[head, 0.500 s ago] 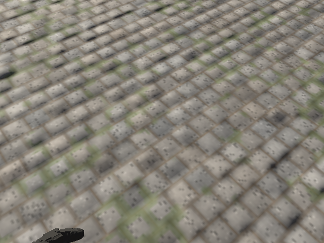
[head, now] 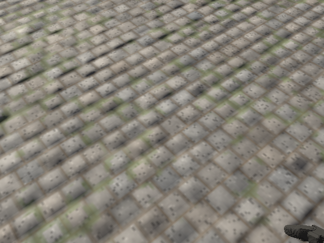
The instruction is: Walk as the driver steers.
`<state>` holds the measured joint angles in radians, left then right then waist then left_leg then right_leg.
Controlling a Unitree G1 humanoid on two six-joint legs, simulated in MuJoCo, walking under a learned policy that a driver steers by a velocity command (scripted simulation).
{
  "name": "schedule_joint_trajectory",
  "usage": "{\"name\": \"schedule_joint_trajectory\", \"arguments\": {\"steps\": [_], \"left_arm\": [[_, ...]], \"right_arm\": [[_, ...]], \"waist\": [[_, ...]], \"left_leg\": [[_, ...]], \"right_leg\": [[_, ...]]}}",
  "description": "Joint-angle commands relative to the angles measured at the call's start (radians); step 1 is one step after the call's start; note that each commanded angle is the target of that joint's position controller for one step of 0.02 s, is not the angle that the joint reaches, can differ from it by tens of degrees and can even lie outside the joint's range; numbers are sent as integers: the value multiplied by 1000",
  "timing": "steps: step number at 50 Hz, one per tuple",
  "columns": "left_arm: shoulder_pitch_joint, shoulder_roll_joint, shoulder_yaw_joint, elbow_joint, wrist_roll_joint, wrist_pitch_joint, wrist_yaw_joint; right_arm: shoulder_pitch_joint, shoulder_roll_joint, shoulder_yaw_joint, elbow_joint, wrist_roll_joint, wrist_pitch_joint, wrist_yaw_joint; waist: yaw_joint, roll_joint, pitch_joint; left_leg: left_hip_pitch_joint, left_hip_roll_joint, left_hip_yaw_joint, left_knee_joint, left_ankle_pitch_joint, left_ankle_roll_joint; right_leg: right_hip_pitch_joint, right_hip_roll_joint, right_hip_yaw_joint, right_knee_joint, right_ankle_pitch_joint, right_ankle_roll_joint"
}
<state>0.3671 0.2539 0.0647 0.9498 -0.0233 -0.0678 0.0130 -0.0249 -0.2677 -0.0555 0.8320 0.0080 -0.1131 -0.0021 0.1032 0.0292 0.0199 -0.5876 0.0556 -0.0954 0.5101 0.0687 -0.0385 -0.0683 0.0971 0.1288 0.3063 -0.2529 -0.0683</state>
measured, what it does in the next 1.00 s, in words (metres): walks ahead, turning right: left foot, then right foot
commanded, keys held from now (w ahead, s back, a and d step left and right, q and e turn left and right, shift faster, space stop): w+e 0.62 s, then w+q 0.38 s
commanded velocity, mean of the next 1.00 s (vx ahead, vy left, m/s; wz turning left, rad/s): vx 0.50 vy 0.00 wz -0.35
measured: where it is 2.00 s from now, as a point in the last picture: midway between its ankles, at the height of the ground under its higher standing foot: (231, 127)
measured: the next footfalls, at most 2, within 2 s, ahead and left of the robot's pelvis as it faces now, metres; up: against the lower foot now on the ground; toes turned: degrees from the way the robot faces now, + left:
left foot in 0.10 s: +0.23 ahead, +0.14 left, +0.00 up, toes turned -7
right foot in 0.62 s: +0.44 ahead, -0.18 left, +0.00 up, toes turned -26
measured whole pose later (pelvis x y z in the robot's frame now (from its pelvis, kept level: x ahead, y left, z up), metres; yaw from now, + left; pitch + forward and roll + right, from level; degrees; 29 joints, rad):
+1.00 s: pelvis +0.51 -0.13 +0.00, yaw -20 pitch +1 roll -2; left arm 0.29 0.25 0.06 0.83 0.01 -0.09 0.00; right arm 0.16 -0.28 -0.06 0.84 0.02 -0.07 0.02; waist 0.04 0.05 0.02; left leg -0.71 0.11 -0.06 0.71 0.12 0.00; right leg 0.03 0.09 -0.12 0.19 -0.25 -0.08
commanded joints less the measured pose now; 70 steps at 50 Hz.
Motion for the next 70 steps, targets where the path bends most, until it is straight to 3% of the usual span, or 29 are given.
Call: {"name": "schedule_joint_trajectory", "arguments": {"steps": [1, 4, 5, 6, 7, 8, 9, 11, 14, 25, 28, 30, 31, 32, 33, 34, 37, 42, 48, 53, 56, 58, 59, 60, 61, 62, 64, 67, 70], "left_arm": [[11, 164, 38, -49, -4, 1, 11], [-17, 135, 32, -78, 5, 9, 10], [-22, 77, 12, -104, 20, 6, 4], [109, 1, -9, -137, -6, -9, -1], [102, 110, 8, -122, -26, -10, 4], [9, 173, 25, -134, -23, -6, 6], [-33, 163, 28, -142, -15, 0, 10], [-61, 127, 35, -161, -5, 9, 2], [-89, 75, 27, -198, -10, 28, -11], [-373, 61, 5, -343, -2, 26, -68], [-344, 103, 24, -363, 1, 33, -76], [-104, 181, 71, -306, -3, 39, -67], [66, 263, 107, -264, -4, 51, -44], [15, 354, 107, -273, -6, 40, -37], [65, 256, 77, -288, 6, 28, -39], [29, 204, 61, -270, 15, 15, -44], [-157, 113, 27, -286, 30, -4, -44], [-139, 136, 35, -227, 37, -41, -33], [-98, 146, 30, -182, 36, -43, -11], [-29, 160, 36, -133, 24, -7, 0], [-56, 198, 44, -143, 21, 20, 18], [-86, 217, 45, -155, 20, 34, 32], [-92, 208, 37, -172, 24, 25, 36], [30, 47, -12, -209, 52, -7, 7], [-60, 119, -6, -217, 21, -53, -14], [-160, 165, 7, -254, -18, -78, -26], [-197, 156, 7, -261, 14, -88, -18], [-137, 146, 15, -264, 35, -50, -13], [-211, 101, -3, -293, 41, -32, -6]], "right_arm": [[-83, -101, -17, -86, 8, -25, 12], [125, -168, -45, -45, 1, -41, 5], [296, -228, -62, -24, -12, -42, -3], [383, -307, -82, 6, -19, -24, 0], [355, -200, -58, -9, -10, -20, 6], [297, -126, -38, -30, -7, -18, 7], [240, -109, -30, -38, -12, -14, 9], [196, -81, -20, -28, -24, -8, 8], [209, -99, -30, -8, -17, -15, 6], [308, -192, -57, 33, 8, 21, -11], [307, -232, -68, 30, 18, 43, -17], [289, -242, -68, 20, 22, 58, -24], [305, -204, -52, 1, -1, 54, -26], [411, -46, 0, -50, -33, 24, -6], [337, -130, -10, -35, 14, -15, 11], [256, -172, -24, -54, 52, -26, 17], [270, -161, -29, -21, 17, -5, 6], [257, -104, -21, -17, 13, 49, 0], [118, -67, -8, -62, 14, 32, 24], [14, -49, 5, -135, 13, 28, 61], [61, -83, -11, -161, 13, 35, 77], [276, -164, -52, -127, 15, 42, 67], [435, -237, -81, -103, 12, 50, 48], [446, -317, -97, -103, 18, 49, 40], [475, -240, -74, -116, 12, 44, 36], [438, -195, -63, -119, 6, 41, 32], [306, -145, -48, -150, 9, 39, 31], [244, -137, -43, -185, 0, 39, 21], [263, -183, -57, -184, 6, 42, 2]], "waist": [[-35, -106, 23], [-147, -127, -88], [-215, -26, -243], [-154, 314, -363], [-163, 235, -312], [-181, 125, -182], [-160, 49, -111], [-123, 72, -37], [-114, 68, -16], [-180, 23, 59], [-129, 62, 14], [12, 54, -117], [77, -48, -211], [-66, -298, -300], [15, -179, -404], [21, -131, -252], [-95, -71, -93], [-114, -63, -14], [-51, -67, 40], [-16, -57, 72], [-72, -114, -2], [-198, -126, -128], [-276, -45, -225], [-162, 215, -320], [-230, 122, -418], [-244, 72, -277], [-154, -66, -102], [-80, -17, -59], [-95, 5, -28]], "left_leg": [[114, -28, 4, -64, -45, 5], [417, -16, 15, -109, -147, 70], [684, 150, -130, -76, -200, 131], [999, 374, -574, -166, -380, 290], [961, 380, -653, -211, -534, 279], [838, 329, -483, -220, -486, 230], [713, 282, -347, -237, -356, 203], [563, 219, -186, -288, -207, 185], [511, 206, -62, -347, -100, 209], [632, 222, 232, -341, 88, 176], [690, 235, 282, -187, 463, 147], [606, 197, 326, 146, 609, 109], [354, 157, 327, 454, 306, 63], [-89, -41, 229, 785, -644, 17], [-170, -38, 26, 883, -662, 36], [-237, 10, 35, 873, -571, 56], [-62, 121, 29, 694, -382, 60], [-85, 118, 15, 539, -196, 23], [-79, 48, 53, 195, 112, 41], [-182, 17, 108, 85, -14, 82], [-56, -64, 197, 89, -182, 131], [255, -130, 209, 49, -194, 190], [562, -33, 33, 5, -159, 250], [952, 232, -514, -28, -262, 452], [1038, 275, -724, -159, -331, 481], [951, 245, -566, -187, -290, 422], [641, 167, -367, -215, -99, 367], [425, 116, -266, -274, 44, 368], [298, 59, -162, -288, 71, 336]], "right_leg": [[-61, -261, 233, -24, 92, -128], [-87, -197, 236, 192, 231, -83], [-212, -125, 147, 475, 120, -48], [-573, 13, 10, 783, -310, 16], [-697, -76, 47, 930, -330, 19], [-725, -113, 41, 961, -239, 19], [-689, -152, 13, 947, -157, 30], [-629, -203, 5, 872, -69, 38], [-629, -228, -28, 816, -15, 50], [-611, -190, -150, 356, 240, 22], [-490, -117, -219, 327, 97, -33], [-150, -35, -250, 254, 115, -96], [168, -129, -70, 235, 113, -152], [468, -399, 505, 136, -38, -326], [486, -468, 668, -1, -112, -343], [380, -442, 495, -8, -11, -288], [-3, -334, 176, -52, 251, -201], [-99, -302, -27, -164, 373, -176], [-30, -274, -198, -205, 362, -89], [201, -344, -241, -116, 553, -82], [255, -357, -279, 62, 1013, -56], [170, -329, -308, 371, 1135, -20], [-50, -287, -310, 657, 861, 16], [-541, -61, -237, 1031, -187, 87], [-680, -36, -21, 1151, -325, 70], [-758, -98, 1, 1118, -239, 46], [-679, -168, -28, 926, -133, 47], [-550, -199, -44, 792, -97, 94], [-506, -179, -87, 580, 49, 140]]}}
Velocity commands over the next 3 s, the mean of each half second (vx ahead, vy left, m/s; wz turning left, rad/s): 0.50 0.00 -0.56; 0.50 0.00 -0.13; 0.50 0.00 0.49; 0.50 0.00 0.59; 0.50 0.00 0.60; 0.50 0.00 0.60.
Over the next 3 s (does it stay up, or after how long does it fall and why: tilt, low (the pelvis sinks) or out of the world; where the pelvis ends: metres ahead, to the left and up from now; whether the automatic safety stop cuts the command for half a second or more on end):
stays up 1.56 0.03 0.00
